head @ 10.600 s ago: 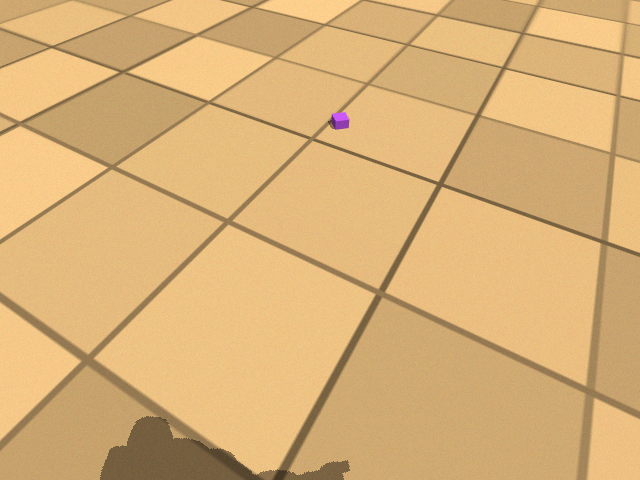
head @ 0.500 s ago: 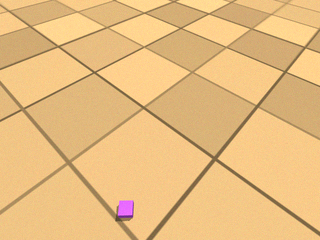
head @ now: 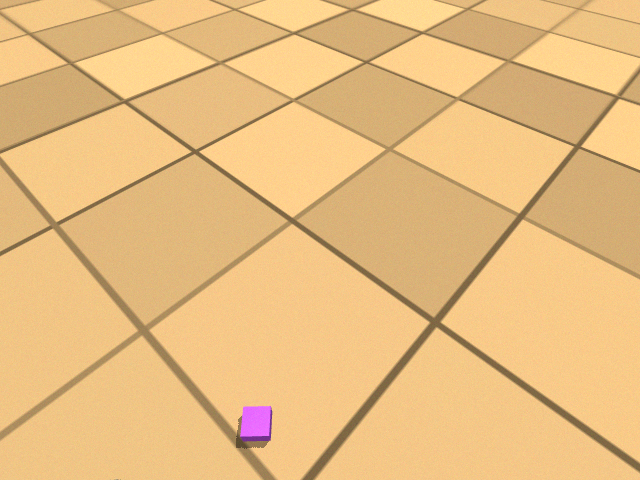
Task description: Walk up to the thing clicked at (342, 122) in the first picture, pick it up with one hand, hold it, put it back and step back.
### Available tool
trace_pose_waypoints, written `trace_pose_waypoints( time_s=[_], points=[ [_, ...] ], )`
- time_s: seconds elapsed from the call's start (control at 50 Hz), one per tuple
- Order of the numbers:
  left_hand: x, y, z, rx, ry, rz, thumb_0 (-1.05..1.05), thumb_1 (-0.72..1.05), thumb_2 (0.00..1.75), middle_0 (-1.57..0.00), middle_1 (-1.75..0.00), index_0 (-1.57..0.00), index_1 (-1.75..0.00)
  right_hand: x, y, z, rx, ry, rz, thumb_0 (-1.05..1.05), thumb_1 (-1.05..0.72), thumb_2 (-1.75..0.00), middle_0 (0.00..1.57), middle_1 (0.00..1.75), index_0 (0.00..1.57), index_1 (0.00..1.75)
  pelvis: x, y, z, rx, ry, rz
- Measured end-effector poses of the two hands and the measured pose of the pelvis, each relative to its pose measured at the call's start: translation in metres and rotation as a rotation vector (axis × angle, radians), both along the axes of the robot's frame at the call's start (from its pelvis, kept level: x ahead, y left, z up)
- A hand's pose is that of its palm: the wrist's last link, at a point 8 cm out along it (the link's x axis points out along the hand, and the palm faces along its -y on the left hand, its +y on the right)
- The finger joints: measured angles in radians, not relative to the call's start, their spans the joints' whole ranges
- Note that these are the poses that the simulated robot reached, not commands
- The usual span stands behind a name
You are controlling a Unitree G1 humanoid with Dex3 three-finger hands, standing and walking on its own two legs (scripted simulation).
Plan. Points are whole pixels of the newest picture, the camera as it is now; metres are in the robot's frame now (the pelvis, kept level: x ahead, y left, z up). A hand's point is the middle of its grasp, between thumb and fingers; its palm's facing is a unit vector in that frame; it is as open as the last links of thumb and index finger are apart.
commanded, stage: stand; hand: left
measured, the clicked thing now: (256, 423) +0.38 +0.19 -0.76
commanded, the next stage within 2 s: walk up in 1.20 s
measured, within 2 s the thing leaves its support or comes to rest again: neither
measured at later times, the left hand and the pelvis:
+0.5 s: hand out of the picture +0.07 +0.25 -0.16, palm faces -0.04 -0.94 -0.34, open 7.4 cm; pelvis +0.00 +0.00 +0.00, yaw +0 degrees
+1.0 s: hand out of the picture +0.08 +0.26 -0.16, palm faces -0.04 -0.94 -0.35, open 7.4 cm; pelvis +0.01 +0.00 +0.00, yaw +0 degrees
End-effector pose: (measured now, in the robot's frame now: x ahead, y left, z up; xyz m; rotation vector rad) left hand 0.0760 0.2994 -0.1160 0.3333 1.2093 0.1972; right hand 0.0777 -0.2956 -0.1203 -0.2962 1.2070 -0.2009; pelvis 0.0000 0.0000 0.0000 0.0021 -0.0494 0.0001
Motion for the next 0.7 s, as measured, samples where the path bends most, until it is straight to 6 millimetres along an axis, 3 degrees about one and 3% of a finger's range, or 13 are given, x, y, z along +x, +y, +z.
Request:
trace_pose_waypoints(
  time_s=[0.28, 0.7],
  points=[
    [-0.014, -0.004, -0.006, -0.015, 0.034, 0.006, 0.01, 0.91, 0.89, -0.20, -0.30, -0.20, -0.30, -0.012, -0.005, 0.001, -0.013, 0.031, -0.007, 0.00, -0.91, -0.90, 0.20, 0.30, 0.20, 0.30, -0.002, -0.001, 0.000, -0.002, 0.001, 0.001],
    [-0.006, 0.001, -0.003, -0.005, 0.025, -0.002, 0.01, 0.91, 0.89, -0.20, -0.30, -0.20, -0.30, -0.013, -0.001, -0.001, -0.012, 0.044, -0.005, 0.00, -0.91, -0.90, 0.20, 0.30, 0.20, 0.30, 0.003, 0.002, 0.000, -0.002, 0.007, 0.003]
  ],
)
